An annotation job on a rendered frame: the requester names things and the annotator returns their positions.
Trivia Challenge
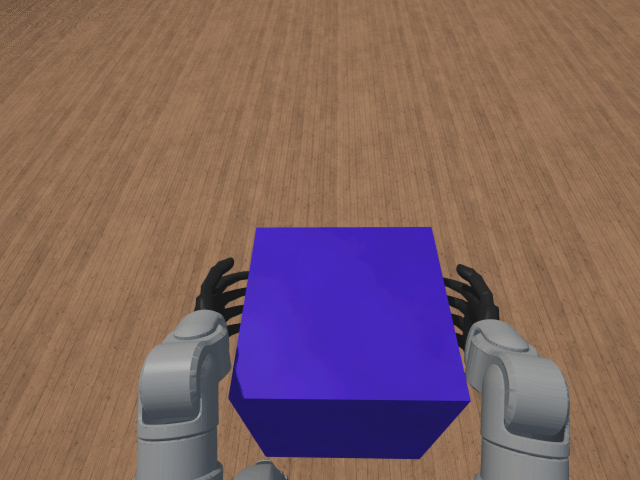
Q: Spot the right robot forearm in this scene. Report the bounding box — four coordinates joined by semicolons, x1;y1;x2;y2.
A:
464;319;570;480

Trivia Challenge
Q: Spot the right robot hand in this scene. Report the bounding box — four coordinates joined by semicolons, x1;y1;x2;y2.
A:
443;264;499;351

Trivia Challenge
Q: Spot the left robot hand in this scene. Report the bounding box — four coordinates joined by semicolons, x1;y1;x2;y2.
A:
194;257;249;337

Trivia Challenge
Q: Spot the carton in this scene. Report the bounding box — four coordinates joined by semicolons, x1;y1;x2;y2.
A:
228;227;471;459

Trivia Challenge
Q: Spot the left robot forearm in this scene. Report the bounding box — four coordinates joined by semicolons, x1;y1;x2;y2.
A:
132;310;231;480

